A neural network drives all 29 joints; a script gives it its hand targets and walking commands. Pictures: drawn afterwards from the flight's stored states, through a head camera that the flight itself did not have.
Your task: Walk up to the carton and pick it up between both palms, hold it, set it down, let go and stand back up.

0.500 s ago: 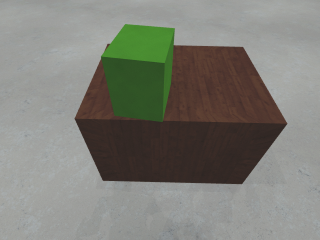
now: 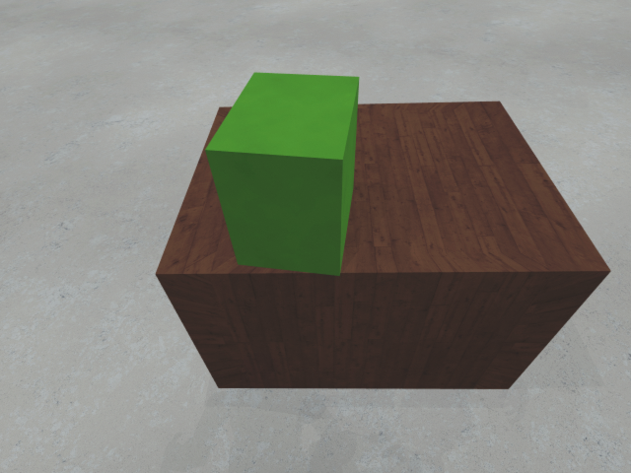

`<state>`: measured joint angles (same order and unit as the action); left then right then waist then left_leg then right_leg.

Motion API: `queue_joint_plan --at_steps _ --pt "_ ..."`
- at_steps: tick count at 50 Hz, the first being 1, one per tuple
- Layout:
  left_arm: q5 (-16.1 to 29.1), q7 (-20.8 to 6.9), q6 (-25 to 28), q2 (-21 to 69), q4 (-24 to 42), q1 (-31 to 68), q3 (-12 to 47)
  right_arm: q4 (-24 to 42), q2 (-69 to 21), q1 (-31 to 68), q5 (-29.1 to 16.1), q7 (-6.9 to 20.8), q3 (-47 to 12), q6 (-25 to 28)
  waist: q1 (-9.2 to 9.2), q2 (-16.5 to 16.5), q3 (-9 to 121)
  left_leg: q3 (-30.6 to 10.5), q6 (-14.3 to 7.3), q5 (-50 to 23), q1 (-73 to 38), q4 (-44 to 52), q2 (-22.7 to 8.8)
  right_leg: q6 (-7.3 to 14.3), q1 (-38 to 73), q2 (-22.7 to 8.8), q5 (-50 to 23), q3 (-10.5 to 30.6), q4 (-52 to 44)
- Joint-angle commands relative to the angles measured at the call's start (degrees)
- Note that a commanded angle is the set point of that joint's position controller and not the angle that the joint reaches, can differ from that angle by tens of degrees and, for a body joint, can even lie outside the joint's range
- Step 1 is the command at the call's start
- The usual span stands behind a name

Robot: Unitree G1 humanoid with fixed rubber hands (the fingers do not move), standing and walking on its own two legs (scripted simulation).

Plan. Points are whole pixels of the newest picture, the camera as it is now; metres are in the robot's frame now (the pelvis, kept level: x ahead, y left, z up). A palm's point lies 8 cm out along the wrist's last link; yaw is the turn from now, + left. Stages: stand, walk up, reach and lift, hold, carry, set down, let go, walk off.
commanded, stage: walk up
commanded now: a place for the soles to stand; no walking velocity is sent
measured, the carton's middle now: (296, 173) +0.70 +0.04 -0.01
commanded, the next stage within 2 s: none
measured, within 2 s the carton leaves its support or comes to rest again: neither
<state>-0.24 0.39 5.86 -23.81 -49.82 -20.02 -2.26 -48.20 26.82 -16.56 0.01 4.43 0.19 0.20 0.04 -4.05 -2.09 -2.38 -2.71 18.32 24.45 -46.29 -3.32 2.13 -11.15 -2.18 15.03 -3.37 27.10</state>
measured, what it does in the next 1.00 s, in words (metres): walks ahead: left foot, then right foot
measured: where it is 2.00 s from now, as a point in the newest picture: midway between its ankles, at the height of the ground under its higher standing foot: (279, 471)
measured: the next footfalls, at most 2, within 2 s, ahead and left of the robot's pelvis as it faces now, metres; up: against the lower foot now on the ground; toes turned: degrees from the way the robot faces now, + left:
left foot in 0.06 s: +0.11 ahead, +0.14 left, +0.00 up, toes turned +2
right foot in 0.56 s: +0.19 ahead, -0.07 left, +0.00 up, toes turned -2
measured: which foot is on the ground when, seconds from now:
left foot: up 0.00-0.04, down 0.06-0.56, up 0.58-1.00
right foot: down 0.00-0.08, up 0.10-0.54, down 0.56-1.00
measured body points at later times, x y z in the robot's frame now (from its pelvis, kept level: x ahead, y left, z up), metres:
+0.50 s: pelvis +0.08 +0.05 +0.00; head +0.11 +0.04 +0.44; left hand +0.15 +0.37 -0.11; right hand +0.11 -0.27 -0.12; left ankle +0.07 +0.14 -0.74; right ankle +0.12 -0.08 -0.71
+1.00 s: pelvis +0.15 +0.06 +0.00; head +0.17 +0.04 +0.45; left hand +0.19 +0.40 -0.09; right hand +0.22 -0.26 -0.12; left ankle +0.17 +0.21 -0.70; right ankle +0.15 -0.07 -0.74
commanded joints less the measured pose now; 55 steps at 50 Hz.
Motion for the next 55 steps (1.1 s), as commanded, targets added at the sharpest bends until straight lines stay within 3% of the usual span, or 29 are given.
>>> queue_joint_plan --at_steps 1,2,3,4,5,6,7,9,10,11,12,15,22,24,26,27,28,29,30,32,33,35,39,47,51,52,53,54,55 --pt "0.1 -0.3 -0.6 -16.8 4.6 3.5 -5.5 1.3 8.0 -6.0 1.4 -0.1 5.7 1.7 2.81 9.0 2.3 4.9 1.5 -3.1 -14.2 18.9 -1.6 7.1 -4.6 -11.3 -5.1 7.2 0.1" --pt "0.1 -0.4 -0.8 -13.9 4.5 4.1 -4.3 -1.3 8.8 -9.5 1.6 -0.9 6.6 2.4 4.7 5.9 3.7 3.7 1.5 -5.8 -21.1 20.6 -0.8 4.7 -9.8 -8.8 -4.3 5.4 8.2" --pt "0.1 -0.3 -1.0 -10.9 4.8 1.8 -3.2 -1.5 11.8 -13.5 1.6 -1.6 7.5 3.0 6.57 -5.0 6.5 -5.4 1.9 0.4 -27.1 24.8 -4.8 2.6 -15.4 -4.1 0.4 2.2 21.5" --pt "0.7 -0.1 -1.4 -6.9 5.1 1.0 -1.9 -1.2 15.7 -12.2 2.0 -2.3 8.2 2.9 5.67 -14.0 2.8 -20.5 1.2 6.3 -26.9 28.7 -11.4 0.1 -25.4 2.5 13.2 2.6 32.3" --pt "1.1 0.2 -2.0 -8.5 4.4 1.3 -1.6 0.6 16.2 -8.2 1.1 -2.4 7.5 3.1 4.55 -11.2 -0.3 -27.5 2.6 11.0 -20.1 35.2 -14.1 -0.4 -27.3 4.8 11.6 5.6 34.8" --pt "0.7 0.5 -2.2 -12.4 3.9 1.8 -2.7 1.5 16.6 -7.4 0.9 -2.3 7.4 2.8 4.81 -11.0 -1.2 -30.7 -0.1 15.2 -18.1 37.0 -16.7 0.3 -27.4 3.9 11.3 7.7 36.6" --pt "0.4 0.6 -2.2 -14.0 3.0 2.4 -2.8 2.5 15.1 -5.9 0.6 -2.3 7.5 2.7 4.03 -6.7 -6.6 -24.7 -0.4 11.4 -14.1 35.4 -15.1 0.5 -26.8 1.1 8.6 9.7 37.4" --pt "0.6 -0.2 -2.4 -11.9 0.6 -2.9 -2.6 3.4 11.6 -0.8 0.6 -3.1 6.8 3.2 0.98 -5.8 -6.3 -11.7 2.0 1.6 -12.8 34.5 -8.5 -1.1 -23.3 -0.8 1.7 8.5 33.5" --pt "0.5 -0.4 -2.4 -11.6 -0.2 -4.1 -2.9 3.2 9.9 -2.0 0.1 -3.2 6.3 3.3 0.07 -4.8 -6.1 -8.7 2.8 -6.3 -13.3 33.1 -7.1 -1.2 -21.3 -0.7 -0.9 8.3 32.6" --pt "0.3 -0.6 -2.9 -10.7 -1.0 -4.3 -3.1 2.6 9.3 -5.2 -0.2 -3.3 6.0 3.4 1.71 -4.9 -1.3 -6.7 4.6 -17.0 -16.8 30.9 -6.4 -1.8 -19.3 0.6 -2.0 7.4 32.7" --pt "0.4 -0.5 -3.3 -9.9 -0.3 -2.0 -3.2 2.6 7.9 -7.6 0.1 -3.4 5.7 3.5 2.46 -5.4 -1.6 -5.3 2.2 -25.8 -19.8 29.0 -5.8 -2.0 -20.3 1.4 -0.8 6.4 32.5" --pt "0.5 0.1 -3.3 -7.5 1.6 1.9 -1.9 1.7 8.2 -11.5 0.0 -4.3 5.6 3.3 3.42 -3.2 -2.6 -3.2 1.4 -44.5 -22.1 25.1 -6.6 -2.3 -22.1 2.1 0.5 5.9 28.4" --pt "0.2 0.7 -2.5 -8.2 4.2 7.1 -1.0 3.7 10.2 -9.8 1.2 -4.5 6.2 2.2 5.1 -3.1 -0.1 -9.0 -6.9 -33.1 -27.1 22.4 -11.9 -1.7 -21.7 0.1 9.2 3.6 15.6" --pt "-0.3 0.5 -1.8 -7.7 3.2 3.0 -1.6 5.0 10.4 -5.3 1.3 -3.6 6.0 2.0 2.06 -3.4 2.2 -7.4 -9.4 -22.9 -19.4 21.9 -11.5 -0.5 -12.5 0.7 8.2 0.9 10.4" --pt "-0.4 0.4 -0.4 -9.2 -0.3 -5.5 -2.4 6.2 9.6 -0.3 1.4 -2.7 5.9 1.6 -2.11 -1.1 5.4 -2.3 -7.5 -8.0 -10.2 15.1 -8.1 0.1 3.6 1.8 -5.1 -0.1 -1.8" --pt "-0.7 1.0 0.2 -12.5 -2.6 -11.7 -3.9 6.4 6.3 -0.3 1.1 -2.1 4.8 1.3 -5.73 5.4 8.2 -2.0 -4.9 -1.1 -1.7 6.0 -4.8 0.3 15.8 -0.8 -4.8 5.8 -3.7" --pt "-1.3 1.6 0.7 -16.8 -2.3 -13.4 -5.6 7.3 2.0 -1.5 1.1 -1.6 3.7 1.6 -5.86 14.2 10.1 2.9 -1.2 7.9 8.7 -5.1 3.4 4.0 23.1 -13.7 7.8 26.9 -8.7" --pt "-1.3 1.9 0.4 -19.4 -0.8 -8.7 -6.2 6.4 5.0 -3.8 1.9 -1.8 3.9 1.1 -3.39 12.8 6.3 2.9 0.7 12.5 18.0 -13.4 5.2 8.4 21.0 -20.3 24.4 41.5 -14.2" --pt "-1.0 1.9 0.0 -20.6 0.5 -5.1 -6.1 5.4 9.7 -3.0 2.7 -2.1 5.2 0.2 -2.44 8.0 2.6 -0.8 0.0 14.0 15.8 -15.4 1.4 10.6 10.5 -21.3 38.0 42.0 -17.4" --pt "-0.9 1.6 0.0 -17.4 1.2 0.3 -5.5 4.8 10.3 -3.1 2.7 -1.2 5.8 0.1 0.14 5.3 -8.7 -1.9 0.7 8.8 15.2 -13.9 -1.9 10.3 -1.2 -18.2 33.4 33.7 -18.7" --pt "-0.5 1.4 0.2 -16.8 1.4 1.8 -5.2 3.5 9.7 -4.6 2.4 -0.7 5.8 0.0 1.98 5.9 -11.6 -2.7 1.0 3.4 12.7 -12.8 -2.0 7.5 -5.6 -14.3 27.6 27.3 -18.7" --pt "0.0 1.0 0.8 -15.6 1.4 -0.6 -5.2 3.4 8.3 -4.3 1.7 0.0 6.0 0.0 0.92 7.0 -8.7 -1.9 1.3 -2.2 8.8 -12.2 -0.8 2.3 -5.1 -10.4 20.0 22.6 -18.6" --pt "0.1 0.4 0.9 -14.7 2.9 -2.1 -5.4 3.0 7.7 -3.3 1.7 0.2 5.4 -0.2 -0.33 10.9 -1.0 0.1 3.0 -4.5 11.2 -7.8 -1.7 7.1 6.9 -11.0 12.8 17.5 -16.1" --pt "0.2 0.3 0.4 -16.9 2.6 -4.0 -6.0 4.9 8.6 3.3 2.0 0.4 5.7 -0.1 -2.65 9.0 -3.7 0.6 3.4 0.4 8.4 2.4 -2.8 9.9 7.1 -12.5 6.2 16.2 -12.5" --pt "0.3 0.4 -0.2 -18.3 3.0 -5.3 -6.0 6.0 7.3 4.4 1.9 -0.3 5.3 1.5 -3.1 9.8 0.5 0.5 1.8 3.5 2.3 11.3 -2.6 10.9 9.0 -16.2 -17.4 15.6 -3.8" --pt "0.6 0.3 -0.2 -17.1 3.1 -2.8 -5.6 4.9 7.2 3.0 1.7 -0.3 5.2 2.0 -1.81 8.9 1.9 2.0 1.2 1.7 -1.7 15.7 -1.9 10.3 7.8 -14.8 -21.8 13.2 -0.5" --pt "0.8 0.3 -0.5 -16.3 4.2 1.8 -5.0 3.3 7.1 -3.0 1.6 -0.4 5.4 2.4 2.36 8.0 3.4 1.1 0.9 -6.8 -11.5 23.7 -2.1 7.2 1.5 -12.7 -20.1 9.8 4.0" --pt "0.7 0.2 -0.9 -13.2 4.9 2.5 -3.9 0.4 9.6 -9.9 2.1 -1.3 6.7 3.1 5.84 0.5 6.7 -1.1 1.1 -8.0 -22.4 26.1 -2.1 4.0 -4.7 -8.2 -15.3 6.8 15.4" --pt "0.7 0.2 -0.8 -9.2 4.8 0.1 -2.4 -0.8 12.9 -11.5 1.7 -1.9 7.8 3.3 6.29 -8.1 7.6 -12.1 1.5 -3.3 -29.7 28.0 -8.9 0.7 -15.5 -1.3 2.0 3.7 23.9"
